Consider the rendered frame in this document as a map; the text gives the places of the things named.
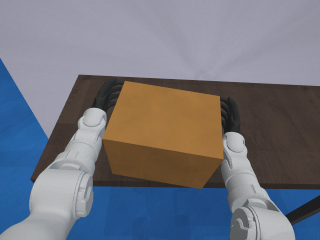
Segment left robot upper arm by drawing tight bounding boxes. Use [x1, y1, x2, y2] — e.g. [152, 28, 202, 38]
[0, 168, 94, 240]

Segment right robot forearm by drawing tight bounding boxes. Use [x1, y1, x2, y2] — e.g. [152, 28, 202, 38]
[221, 132, 296, 240]

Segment table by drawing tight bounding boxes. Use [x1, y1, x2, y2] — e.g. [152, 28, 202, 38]
[30, 74, 320, 225]

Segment robot left hand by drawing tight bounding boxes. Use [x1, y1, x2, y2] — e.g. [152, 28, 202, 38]
[91, 77, 125, 113]

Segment left robot forearm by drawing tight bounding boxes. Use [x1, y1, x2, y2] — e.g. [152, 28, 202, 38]
[29, 107, 107, 212]

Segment robot right hand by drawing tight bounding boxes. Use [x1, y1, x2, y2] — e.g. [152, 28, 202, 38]
[220, 97, 241, 134]

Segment carton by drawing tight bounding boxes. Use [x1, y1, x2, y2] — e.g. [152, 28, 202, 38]
[102, 81, 224, 189]

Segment right robot upper arm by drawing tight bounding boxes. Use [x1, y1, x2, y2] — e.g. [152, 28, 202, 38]
[229, 205, 295, 240]

